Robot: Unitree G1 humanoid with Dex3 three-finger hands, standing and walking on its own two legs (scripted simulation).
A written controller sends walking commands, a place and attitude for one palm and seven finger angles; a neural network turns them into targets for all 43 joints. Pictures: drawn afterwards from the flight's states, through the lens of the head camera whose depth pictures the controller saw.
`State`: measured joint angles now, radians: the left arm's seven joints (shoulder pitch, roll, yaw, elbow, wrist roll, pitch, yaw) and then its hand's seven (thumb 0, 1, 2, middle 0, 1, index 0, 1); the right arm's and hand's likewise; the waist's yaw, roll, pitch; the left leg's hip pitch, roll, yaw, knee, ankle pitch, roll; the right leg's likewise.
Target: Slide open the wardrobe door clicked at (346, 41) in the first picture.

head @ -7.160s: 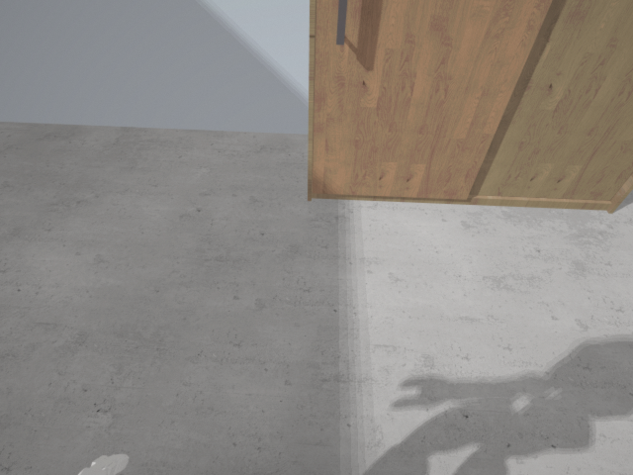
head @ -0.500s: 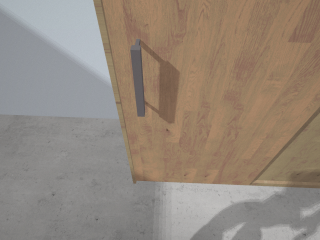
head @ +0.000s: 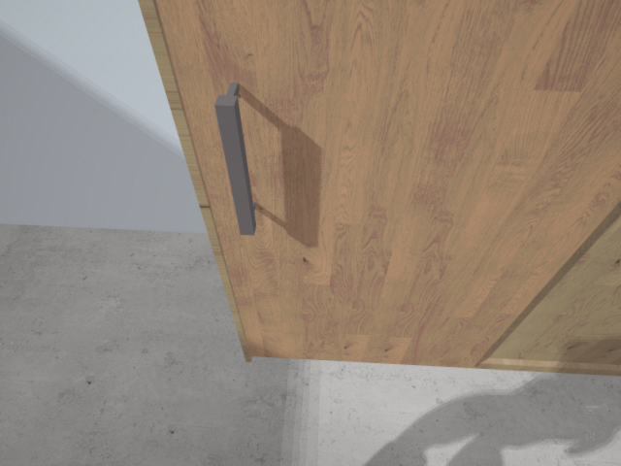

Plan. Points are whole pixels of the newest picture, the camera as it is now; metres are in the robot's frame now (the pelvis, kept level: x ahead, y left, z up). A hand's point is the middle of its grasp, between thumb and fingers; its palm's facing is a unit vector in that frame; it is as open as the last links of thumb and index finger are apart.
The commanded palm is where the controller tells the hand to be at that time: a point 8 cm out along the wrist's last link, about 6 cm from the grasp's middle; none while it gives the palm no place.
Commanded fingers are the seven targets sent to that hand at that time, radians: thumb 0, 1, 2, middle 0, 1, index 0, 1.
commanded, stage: look again from close up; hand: left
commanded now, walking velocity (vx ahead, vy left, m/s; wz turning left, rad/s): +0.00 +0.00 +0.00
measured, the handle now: (241, 166) +0.52 +0.14 +0.10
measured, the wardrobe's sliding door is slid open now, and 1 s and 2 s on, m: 0.00 0.00 0.00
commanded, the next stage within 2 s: raise the hand with hooked fingers in 0.72 s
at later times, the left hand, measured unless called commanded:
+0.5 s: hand out of the picture +0.02 +0.16 -0.17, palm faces +0.01 -0.98 -0.20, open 7.4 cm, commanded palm none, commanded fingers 0.00 0.90 0.90 -0.20 -0.30 -0.20 -0.30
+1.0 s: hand (161, 429) +0.17 +0.19 -0.02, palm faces +0.27 -0.96 -0.11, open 7.6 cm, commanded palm +0.08 +0.23 -0.05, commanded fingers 0.00 0.67 0.80 -0.22 -0.45 -0.22 -0.45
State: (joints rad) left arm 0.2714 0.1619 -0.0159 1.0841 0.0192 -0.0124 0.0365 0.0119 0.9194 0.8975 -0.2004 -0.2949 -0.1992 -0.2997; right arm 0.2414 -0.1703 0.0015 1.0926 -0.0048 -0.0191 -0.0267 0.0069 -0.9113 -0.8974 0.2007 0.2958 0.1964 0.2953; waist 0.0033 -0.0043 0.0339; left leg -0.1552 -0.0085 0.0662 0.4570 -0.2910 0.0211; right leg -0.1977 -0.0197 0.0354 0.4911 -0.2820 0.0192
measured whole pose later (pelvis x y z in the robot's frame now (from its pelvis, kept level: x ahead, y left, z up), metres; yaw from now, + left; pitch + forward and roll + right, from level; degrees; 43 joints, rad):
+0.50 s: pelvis +0.00 -0.02 +0.00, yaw +1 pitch -1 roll +0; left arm 0.25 0.18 -0.01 1.07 0.02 -0.02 0.03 0.01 0.91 0.90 -0.20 -0.29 -0.20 -0.30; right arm 0.24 -0.17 0.01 1.12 -0.01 -0.01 -0.02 0.01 -0.91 -0.90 0.20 0.30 0.20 0.30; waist 0.00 -0.01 0.04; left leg -0.15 0.02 0.04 0.43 -0.27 -0.01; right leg -0.18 0.01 0.01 0.45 -0.26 -0.01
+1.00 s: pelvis -0.02 -0.01 -0.01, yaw +4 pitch +0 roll +0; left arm 0.36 0.19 0.08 0.20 -0.16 -0.14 0.02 0.02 0.85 0.87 -0.20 -0.33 -0.20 -0.34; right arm 0.28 -0.23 0.00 0.84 0.02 -0.25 -0.05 0.01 -0.91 -0.90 0.20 0.30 0.20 0.30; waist 0.00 0.01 -0.01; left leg -0.26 -0.01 0.00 0.54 -0.28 0.01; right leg -0.27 -0.03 -0.04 0.56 -0.29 0.00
